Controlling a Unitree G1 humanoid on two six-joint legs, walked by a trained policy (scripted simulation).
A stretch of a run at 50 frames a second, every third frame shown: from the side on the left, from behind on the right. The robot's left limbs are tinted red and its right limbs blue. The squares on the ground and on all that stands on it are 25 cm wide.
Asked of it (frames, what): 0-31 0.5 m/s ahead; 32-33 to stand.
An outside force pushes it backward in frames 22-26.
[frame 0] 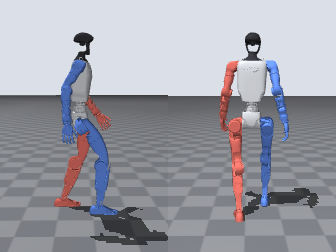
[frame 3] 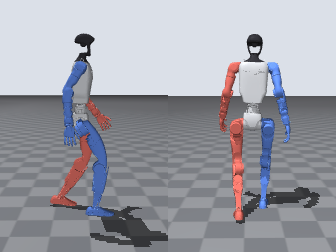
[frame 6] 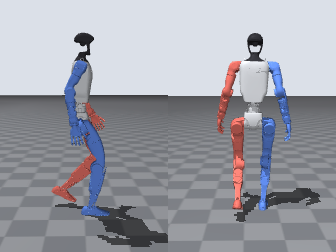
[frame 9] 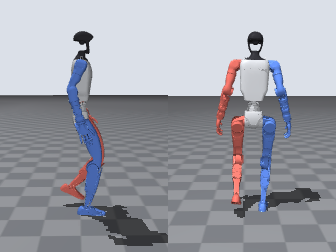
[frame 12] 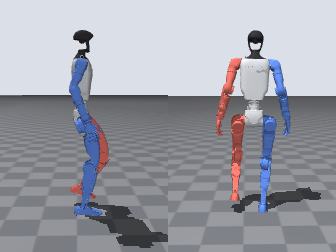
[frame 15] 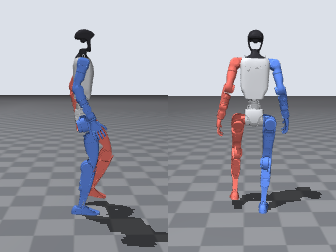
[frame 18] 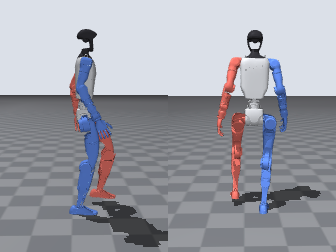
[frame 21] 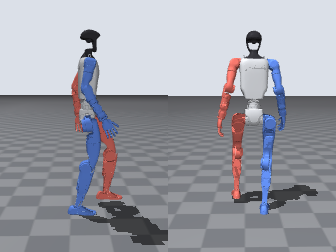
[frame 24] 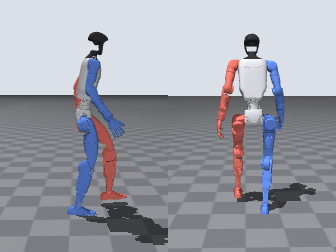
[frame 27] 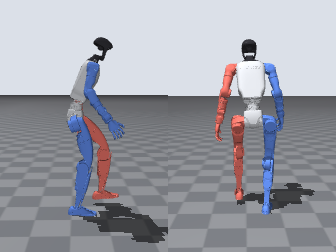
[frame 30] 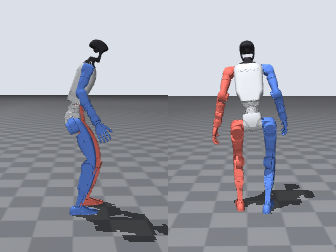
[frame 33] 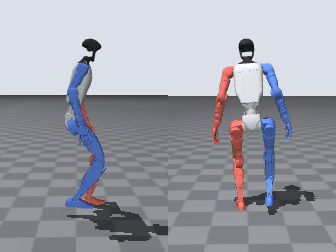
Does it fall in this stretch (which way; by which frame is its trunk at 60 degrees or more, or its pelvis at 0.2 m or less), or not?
no
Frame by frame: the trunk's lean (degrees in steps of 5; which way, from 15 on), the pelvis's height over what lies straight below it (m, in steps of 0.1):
0: 5, 0.8
3: 5, 0.8
6: 5, 0.8
9: 5, 0.8
12: 5, 0.8
15: 0, 0.8
18: 0, 0.8
21: 5, 0.8
24: 10, 0.8
27: 25 forward, 0.8
30: 25 forward, 0.8
33: 15 forward, 0.7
